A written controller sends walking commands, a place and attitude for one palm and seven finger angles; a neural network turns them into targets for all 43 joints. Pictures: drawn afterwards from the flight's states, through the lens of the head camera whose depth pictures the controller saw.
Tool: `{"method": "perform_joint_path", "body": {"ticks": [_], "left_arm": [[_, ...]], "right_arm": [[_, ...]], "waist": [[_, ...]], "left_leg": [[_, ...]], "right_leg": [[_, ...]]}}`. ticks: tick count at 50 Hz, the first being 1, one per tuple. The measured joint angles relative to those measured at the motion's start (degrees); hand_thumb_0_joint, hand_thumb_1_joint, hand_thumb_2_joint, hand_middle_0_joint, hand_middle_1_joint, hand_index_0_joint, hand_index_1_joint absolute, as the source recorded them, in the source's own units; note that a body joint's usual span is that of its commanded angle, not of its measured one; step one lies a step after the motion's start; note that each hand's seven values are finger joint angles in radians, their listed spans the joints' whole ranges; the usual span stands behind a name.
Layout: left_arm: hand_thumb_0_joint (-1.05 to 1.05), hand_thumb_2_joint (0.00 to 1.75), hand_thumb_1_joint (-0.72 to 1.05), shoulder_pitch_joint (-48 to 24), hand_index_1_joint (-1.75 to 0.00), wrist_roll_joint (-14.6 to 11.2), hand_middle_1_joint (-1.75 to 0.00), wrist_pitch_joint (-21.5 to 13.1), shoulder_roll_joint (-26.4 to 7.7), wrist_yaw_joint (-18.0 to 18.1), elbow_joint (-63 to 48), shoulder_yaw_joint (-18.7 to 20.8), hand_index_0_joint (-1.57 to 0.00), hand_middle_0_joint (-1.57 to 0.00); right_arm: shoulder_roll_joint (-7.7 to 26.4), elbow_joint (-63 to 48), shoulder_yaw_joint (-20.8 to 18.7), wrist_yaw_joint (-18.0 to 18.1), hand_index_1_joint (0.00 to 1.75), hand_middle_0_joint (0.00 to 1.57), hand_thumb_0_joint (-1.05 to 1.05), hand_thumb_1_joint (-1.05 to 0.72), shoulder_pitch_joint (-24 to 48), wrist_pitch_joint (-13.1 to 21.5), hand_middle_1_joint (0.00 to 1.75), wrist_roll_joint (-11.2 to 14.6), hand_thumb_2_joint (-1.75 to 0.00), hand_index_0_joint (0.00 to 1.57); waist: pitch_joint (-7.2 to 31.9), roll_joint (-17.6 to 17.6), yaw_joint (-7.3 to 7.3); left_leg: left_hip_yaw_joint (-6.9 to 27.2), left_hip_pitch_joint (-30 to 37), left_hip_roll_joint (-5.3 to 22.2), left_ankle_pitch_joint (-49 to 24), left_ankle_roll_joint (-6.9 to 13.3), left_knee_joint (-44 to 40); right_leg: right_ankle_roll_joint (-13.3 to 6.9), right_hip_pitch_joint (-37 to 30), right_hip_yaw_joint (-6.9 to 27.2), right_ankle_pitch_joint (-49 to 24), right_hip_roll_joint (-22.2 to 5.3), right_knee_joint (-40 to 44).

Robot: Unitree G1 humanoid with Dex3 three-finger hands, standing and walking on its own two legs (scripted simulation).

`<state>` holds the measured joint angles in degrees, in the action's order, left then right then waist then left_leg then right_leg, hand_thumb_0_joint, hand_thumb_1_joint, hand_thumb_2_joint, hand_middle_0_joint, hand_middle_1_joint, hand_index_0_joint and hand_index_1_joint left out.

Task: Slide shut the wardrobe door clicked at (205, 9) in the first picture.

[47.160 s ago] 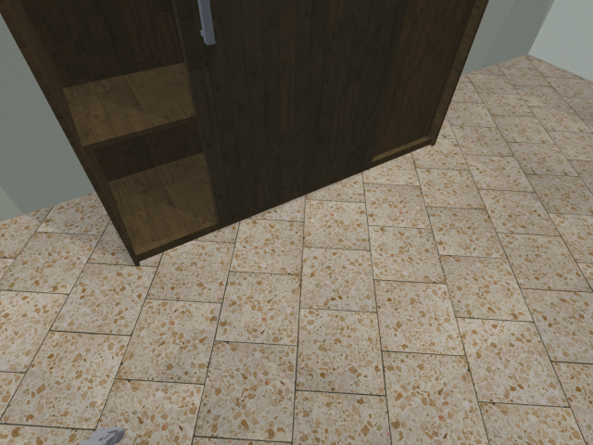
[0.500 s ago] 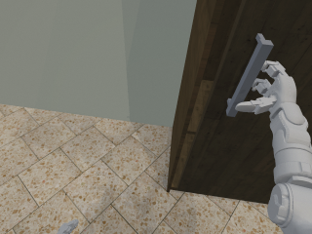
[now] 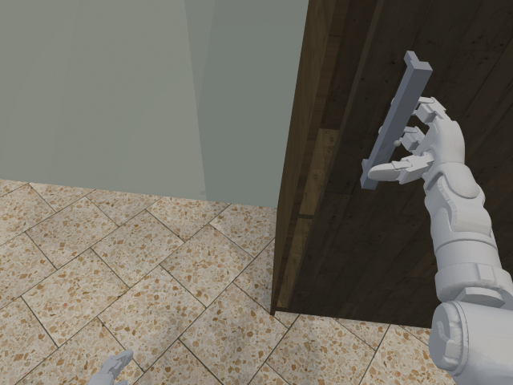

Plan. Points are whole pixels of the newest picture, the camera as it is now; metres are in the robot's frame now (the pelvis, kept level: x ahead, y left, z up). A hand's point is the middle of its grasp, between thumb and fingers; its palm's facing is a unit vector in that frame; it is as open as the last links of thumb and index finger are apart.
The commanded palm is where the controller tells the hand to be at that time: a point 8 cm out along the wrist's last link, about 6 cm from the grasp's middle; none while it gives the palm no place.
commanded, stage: slide the fingers in behind the handle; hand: right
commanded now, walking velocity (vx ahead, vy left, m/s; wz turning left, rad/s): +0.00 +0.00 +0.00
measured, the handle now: (387, 126) +0.50 -0.15 +0.18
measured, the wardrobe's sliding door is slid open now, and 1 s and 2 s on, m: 0.04 0.04 0.04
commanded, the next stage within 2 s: grip the handle and tug to test in 0.94 s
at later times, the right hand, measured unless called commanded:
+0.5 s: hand (379, 142) +0.44 -0.13 +0.19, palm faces +0.01 +1.00 +0.01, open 14.0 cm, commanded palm +0.42 -0.18 +0.19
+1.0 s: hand (379, 143) +0.44 -0.13 +0.19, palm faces +0.01 +1.00 +0.01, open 14.0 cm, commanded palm +0.42 -0.18 +0.19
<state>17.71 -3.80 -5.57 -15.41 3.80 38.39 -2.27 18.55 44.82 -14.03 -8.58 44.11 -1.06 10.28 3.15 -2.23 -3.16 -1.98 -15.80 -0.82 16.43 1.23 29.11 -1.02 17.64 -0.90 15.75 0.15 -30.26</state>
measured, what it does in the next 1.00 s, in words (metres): stands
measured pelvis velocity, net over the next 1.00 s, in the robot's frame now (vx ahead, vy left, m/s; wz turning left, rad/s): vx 0.00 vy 0.01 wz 0.00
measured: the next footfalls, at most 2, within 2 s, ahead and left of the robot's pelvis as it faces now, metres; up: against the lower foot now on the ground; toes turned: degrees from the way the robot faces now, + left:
none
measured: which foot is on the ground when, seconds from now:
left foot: down 0.00-1.00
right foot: down 0.00-1.00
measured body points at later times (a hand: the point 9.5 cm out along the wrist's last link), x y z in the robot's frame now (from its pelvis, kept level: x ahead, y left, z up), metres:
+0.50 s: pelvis +0.00 +0.00 +0.00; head +0.00 +0.01 +0.45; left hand +0.10 +0.25 -0.11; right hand +0.44 -0.18 +0.19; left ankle -0.02 +0.11 -0.74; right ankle +0.00 -0.11 -0.74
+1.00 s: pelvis +0.00 +0.01 +0.00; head +0.00 +0.02 +0.45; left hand +0.09 +0.26 -0.11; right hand +0.43 -0.18 +0.19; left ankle -0.02 +0.11 -0.74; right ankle +0.00 -0.11 -0.74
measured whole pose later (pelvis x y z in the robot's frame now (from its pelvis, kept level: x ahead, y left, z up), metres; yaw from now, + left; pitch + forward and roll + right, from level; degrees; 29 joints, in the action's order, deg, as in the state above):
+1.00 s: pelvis +0.00 +0.01 +0.00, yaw +0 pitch +2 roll +0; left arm 17.4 -3.5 -4.2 -14.9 3.8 39.1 -2.2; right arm 15.8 43.5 -12.4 -4.2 44.2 -2.8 9.4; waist 2.6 -2.3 -3.3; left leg -2.1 -14.9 -1.3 15.9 1.8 28.6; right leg -0.5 16.6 -0.7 15.1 -0.3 -29.5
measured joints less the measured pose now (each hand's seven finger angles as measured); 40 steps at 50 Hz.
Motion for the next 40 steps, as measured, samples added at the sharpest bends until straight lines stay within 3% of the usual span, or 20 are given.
{"method": "perform_joint_path", "body": {"ticks": [25, 40], "left_arm": [[0.01, 0.89, 0.91, -0.6, -0.30, 0.5, -0.30, 1.3, 0.8, -0.4, 0.4, 0.3, -0.20, -0.20], [0.01, 0.89, 0.91, -0.6, -0.30, 0.3, -0.30, 1.7, 0.7, -0.1, 0.2, 0.0, -0.20, -0.20]], "right_arm": [[-3.7, -4.1, 1.7, 5.2, 1.20, 0.30, -0.01, 0.50, -1.2, -2.8, 1.20, -1.4, -0.30, 0.30], [-2.8, -3.1, 1.3, 4.4, 1.20, 0.30, -0.01, 0.50, -1.2, -2.1, 1.20, -1.0, -0.30, 0.30]], "waist": [[-0.2, 0.0, -0.08], [-0.3, 0.1, -0.03]], "left_leg": [[0.4, 1.2, -0.2, -0.2, 0.1, -0.7], [0.1, 1.4, -0.5, -0.4, 0.5, -0.7]], "right_leg": [[0.1, -1.5, -0.4, -0.2, -0.2, 1.0], [0.5, -1.7, 0.0, -0.6, -0.5, 1.1]]}}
